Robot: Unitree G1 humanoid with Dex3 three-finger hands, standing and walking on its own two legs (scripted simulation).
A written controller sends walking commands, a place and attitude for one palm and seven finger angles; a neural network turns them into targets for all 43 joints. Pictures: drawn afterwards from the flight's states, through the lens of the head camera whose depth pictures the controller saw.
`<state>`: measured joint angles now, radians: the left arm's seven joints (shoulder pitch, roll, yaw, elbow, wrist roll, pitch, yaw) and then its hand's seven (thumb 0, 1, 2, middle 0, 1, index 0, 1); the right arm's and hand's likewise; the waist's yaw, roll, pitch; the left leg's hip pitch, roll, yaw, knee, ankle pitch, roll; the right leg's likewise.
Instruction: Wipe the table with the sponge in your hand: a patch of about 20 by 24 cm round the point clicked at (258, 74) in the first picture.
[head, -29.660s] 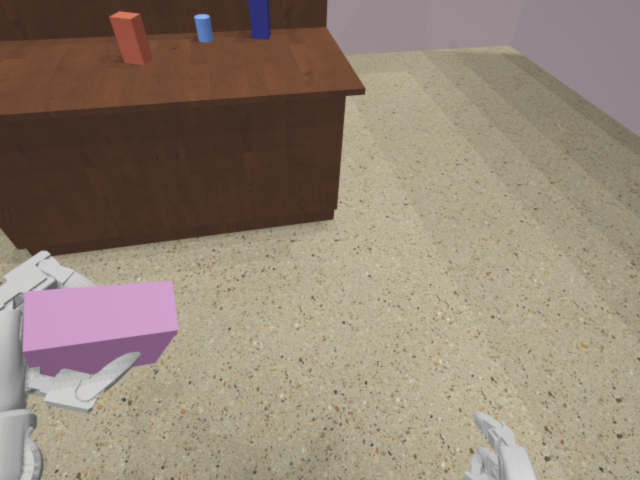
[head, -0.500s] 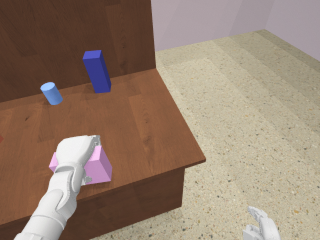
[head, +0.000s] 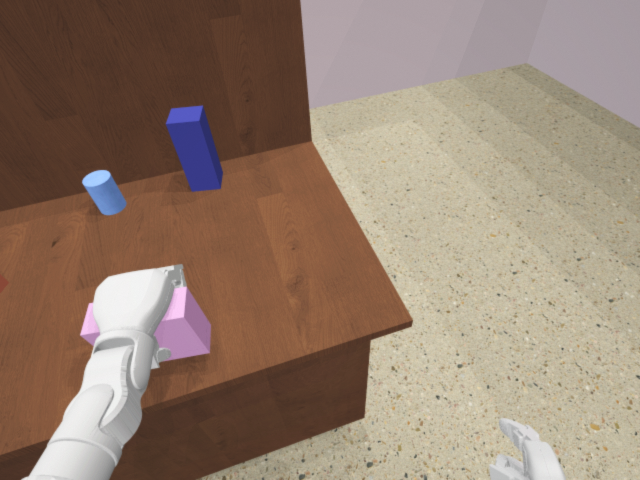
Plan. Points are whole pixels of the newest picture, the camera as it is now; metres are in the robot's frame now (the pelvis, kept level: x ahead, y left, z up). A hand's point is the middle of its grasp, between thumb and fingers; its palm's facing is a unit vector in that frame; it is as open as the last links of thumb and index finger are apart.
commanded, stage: move the sponge above the wiping area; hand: left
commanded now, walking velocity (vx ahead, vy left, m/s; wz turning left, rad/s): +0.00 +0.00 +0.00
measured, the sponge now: (157, 335) +0.29 +0.27 +0.00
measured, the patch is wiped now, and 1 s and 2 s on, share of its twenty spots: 0.00 0.00 0.00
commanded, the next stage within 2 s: none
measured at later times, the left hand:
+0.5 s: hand (138, 301) +0.31 +0.28 +0.06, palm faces +0.13 -0.04 -0.99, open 9.1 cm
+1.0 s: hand (117, 300) +0.31 +0.31 +0.06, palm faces +0.08 -0.01 -1.00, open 9.1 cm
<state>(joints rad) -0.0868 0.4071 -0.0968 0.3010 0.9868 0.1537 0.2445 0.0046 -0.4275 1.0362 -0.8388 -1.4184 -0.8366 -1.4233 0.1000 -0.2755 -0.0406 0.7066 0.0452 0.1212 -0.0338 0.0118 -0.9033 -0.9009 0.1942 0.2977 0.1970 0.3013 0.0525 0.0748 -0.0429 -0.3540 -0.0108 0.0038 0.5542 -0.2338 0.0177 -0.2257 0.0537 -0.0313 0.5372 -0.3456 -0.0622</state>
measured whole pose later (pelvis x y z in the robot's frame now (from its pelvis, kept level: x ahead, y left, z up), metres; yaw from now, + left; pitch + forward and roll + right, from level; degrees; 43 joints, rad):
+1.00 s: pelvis -0.01 +0.01 +0.00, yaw +0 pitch +1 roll +0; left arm -0.23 0.42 -0.07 0.45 0.92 0.37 0.27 0.01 -0.43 1.03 -0.84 -1.43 -0.84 -1.44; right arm 0.08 -0.26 -0.01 0.74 0.08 0.17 -0.02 0.01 -0.90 -0.90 0.19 0.30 0.20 0.30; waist 0.04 0.08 -0.06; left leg -0.35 -0.02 0.01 0.53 -0.20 0.03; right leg -0.23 0.05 -0.02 0.52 -0.32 -0.05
